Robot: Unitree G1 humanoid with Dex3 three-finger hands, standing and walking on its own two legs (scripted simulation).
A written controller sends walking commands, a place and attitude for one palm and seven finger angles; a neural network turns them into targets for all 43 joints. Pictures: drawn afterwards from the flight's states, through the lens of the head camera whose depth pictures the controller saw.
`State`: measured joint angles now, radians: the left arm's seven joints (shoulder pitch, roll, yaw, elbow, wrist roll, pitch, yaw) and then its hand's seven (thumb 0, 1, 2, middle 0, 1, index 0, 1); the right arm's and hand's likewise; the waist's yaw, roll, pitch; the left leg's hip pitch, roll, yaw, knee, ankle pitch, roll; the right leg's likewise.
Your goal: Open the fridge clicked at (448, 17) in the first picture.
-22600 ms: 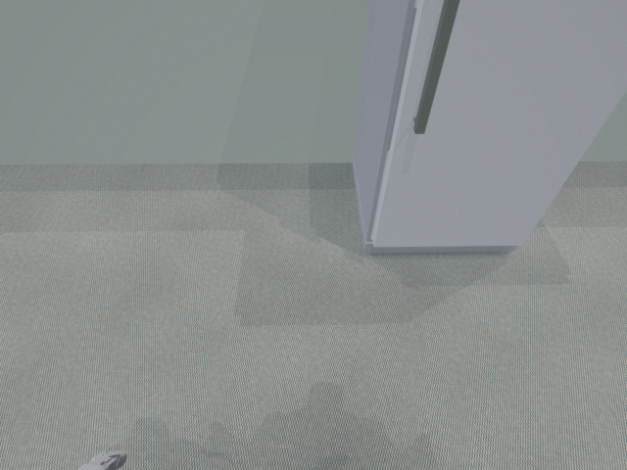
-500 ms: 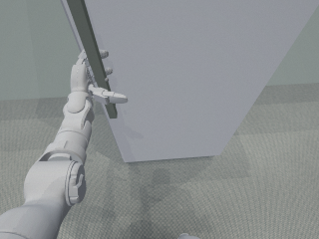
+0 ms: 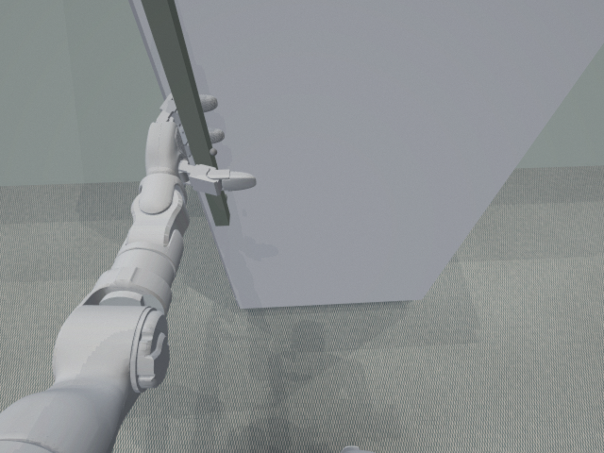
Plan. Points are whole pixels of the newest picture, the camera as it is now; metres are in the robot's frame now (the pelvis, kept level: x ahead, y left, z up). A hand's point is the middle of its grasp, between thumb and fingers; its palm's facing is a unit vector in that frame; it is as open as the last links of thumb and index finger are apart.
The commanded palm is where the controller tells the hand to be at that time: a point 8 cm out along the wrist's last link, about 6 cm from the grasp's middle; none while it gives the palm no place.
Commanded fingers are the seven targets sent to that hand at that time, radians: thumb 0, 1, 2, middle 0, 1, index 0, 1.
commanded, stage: grip the handle and tug to test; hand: left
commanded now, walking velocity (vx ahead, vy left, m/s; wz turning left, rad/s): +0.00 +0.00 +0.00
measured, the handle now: (200, 128) +0.54 +0.13 +0.11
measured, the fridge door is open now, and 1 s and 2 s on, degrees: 0 0 7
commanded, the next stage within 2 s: pull the door a little, standing still in 1.22 s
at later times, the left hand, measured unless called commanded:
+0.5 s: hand (211, 151) +0.49 +0.11 +0.12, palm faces +0.03 -1.00 -0.01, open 5.8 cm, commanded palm +0.45 +0.16 +0.12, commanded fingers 0.00 0.90 0.90 -0.45 -1.40 -0.45 -1.40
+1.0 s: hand (211, 152) +0.48 +0.11 +0.12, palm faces +0.03 -1.00 +0.00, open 5.9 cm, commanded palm +0.43 +0.16 +0.12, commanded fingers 0.00 0.90 0.90 -0.45 -1.40 -0.45 -1.40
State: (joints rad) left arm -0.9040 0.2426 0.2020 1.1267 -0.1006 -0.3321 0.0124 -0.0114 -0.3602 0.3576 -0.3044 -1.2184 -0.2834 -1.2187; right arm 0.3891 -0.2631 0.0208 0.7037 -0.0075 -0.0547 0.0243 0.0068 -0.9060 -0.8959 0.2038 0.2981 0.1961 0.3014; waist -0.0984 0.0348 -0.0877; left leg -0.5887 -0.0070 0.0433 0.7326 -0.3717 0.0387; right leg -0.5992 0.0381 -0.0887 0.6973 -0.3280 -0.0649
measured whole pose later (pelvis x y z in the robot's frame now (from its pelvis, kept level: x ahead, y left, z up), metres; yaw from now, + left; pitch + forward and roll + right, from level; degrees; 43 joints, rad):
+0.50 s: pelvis +0.01 +0.00 +0.00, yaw -1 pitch +13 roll -1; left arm -0.84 0.25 0.23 1.05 -0.11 -0.30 -0.02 0.01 0.68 0.80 -0.38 -1.37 -0.38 -1.37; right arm 0.39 -0.26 0.01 0.68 0.00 -0.04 0.02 0.01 -0.91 -0.90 0.20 0.30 0.20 0.30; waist -0.10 0.04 -0.09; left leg -0.56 0.00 0.06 0.71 -0.37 0.03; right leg -0.58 0.05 -0.07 0.68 -0.32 -0.07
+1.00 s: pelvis +0.02 +0.00 +0.01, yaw -2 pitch +12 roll +0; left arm -0.74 0.23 0.24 0.92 -0.11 -0.25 -0.01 0.01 0.71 0.76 -0.33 -1.40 -0.34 -1.40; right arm 0.38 -0.26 0.01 0.67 0.00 -0.04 0.03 0.01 -0.91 -0.90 0.20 0.30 0.20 0.30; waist -0.09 0.04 -0.10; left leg -0.51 0.01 0.07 0.67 -0.37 0.04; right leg -0.54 0.06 -0.05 0.65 -0.32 -0.06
